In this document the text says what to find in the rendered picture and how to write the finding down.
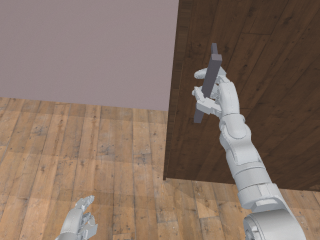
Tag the handle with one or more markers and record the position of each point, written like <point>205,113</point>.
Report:
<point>209,80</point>

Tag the robot left hand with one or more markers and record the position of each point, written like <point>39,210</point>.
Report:
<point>75,221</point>

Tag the robot right hand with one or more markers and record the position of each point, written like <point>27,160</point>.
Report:
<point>225,95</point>

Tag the right robot upper arm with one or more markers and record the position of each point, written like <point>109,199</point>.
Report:
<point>271,225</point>

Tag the right robot forearm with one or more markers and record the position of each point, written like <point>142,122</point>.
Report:
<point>256,192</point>

